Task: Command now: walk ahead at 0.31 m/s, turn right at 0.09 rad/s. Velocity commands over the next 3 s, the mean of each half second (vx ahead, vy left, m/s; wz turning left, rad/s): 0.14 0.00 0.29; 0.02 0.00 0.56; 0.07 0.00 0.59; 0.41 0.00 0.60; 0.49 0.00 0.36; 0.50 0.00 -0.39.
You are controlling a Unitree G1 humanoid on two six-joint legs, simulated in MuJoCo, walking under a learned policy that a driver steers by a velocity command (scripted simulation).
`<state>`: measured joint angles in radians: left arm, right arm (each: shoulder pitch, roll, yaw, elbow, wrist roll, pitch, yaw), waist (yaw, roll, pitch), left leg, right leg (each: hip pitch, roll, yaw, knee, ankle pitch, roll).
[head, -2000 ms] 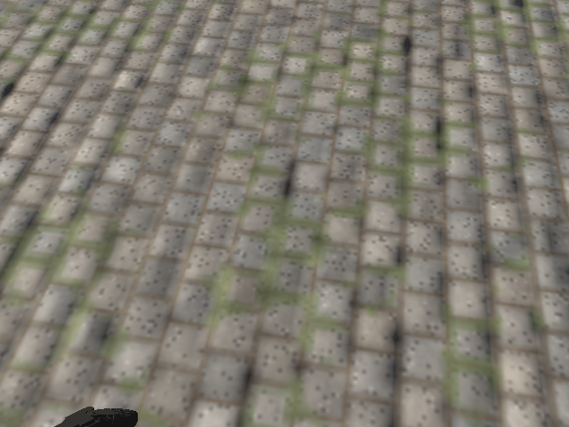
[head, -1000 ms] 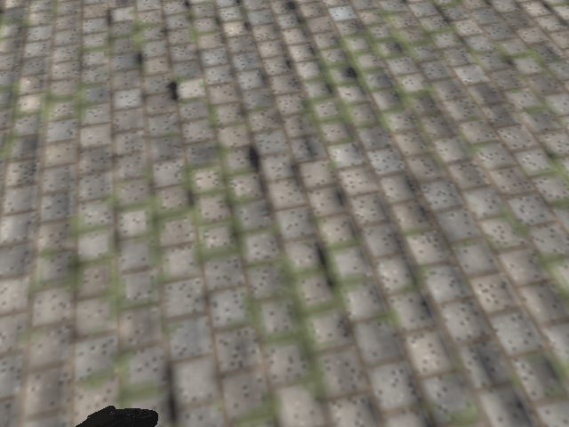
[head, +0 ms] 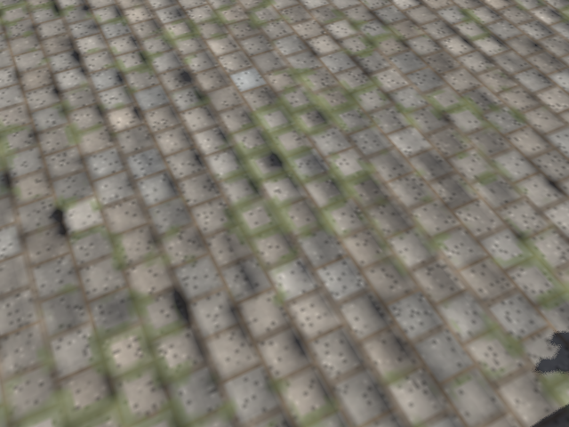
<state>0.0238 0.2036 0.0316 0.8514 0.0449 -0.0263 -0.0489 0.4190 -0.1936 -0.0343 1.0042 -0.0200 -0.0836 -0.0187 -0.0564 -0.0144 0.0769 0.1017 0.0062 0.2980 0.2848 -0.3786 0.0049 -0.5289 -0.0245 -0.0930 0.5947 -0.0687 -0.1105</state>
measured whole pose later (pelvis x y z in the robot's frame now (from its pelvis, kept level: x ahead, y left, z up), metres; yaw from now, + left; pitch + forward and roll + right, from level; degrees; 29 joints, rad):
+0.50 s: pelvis +0.10 +0.00 +0.00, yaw +14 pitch +0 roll -2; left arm 0.19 0.23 0.06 0.93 0.03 -0.01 0.03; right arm 0.21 -0.21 -0.07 0.86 -0.03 0.06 0.01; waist 0.00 -0.01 0.05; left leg -0.36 0.05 0.09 0.71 -0.35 0.03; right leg -0.26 -0.08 -0.32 0.53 -0.25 -0.05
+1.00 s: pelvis +0.10 +0.00 +0.01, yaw +31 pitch +1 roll +0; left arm 0.14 0.25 0.05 0.81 0.00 0.03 0.04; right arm 0.21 -0.29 -0.09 0.79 -0.02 0.05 0.01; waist -0.03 0.03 0.05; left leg -0.32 -0.12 -0.15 0.47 -0.16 0.05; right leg -0.33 0.04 0.05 0.66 -0.40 0.01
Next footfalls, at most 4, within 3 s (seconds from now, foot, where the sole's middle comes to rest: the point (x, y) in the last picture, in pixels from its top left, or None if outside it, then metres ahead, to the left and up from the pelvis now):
0.04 right None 0.19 -0.09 -0.77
0.52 left None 0.13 0.11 -0.77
1.04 right None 0.19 -0.07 -0.77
1.50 left None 0.03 0.08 -0.77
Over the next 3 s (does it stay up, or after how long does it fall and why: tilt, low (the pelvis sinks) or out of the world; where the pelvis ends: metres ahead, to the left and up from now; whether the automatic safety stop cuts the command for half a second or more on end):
stays up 0.38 0.73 -0.02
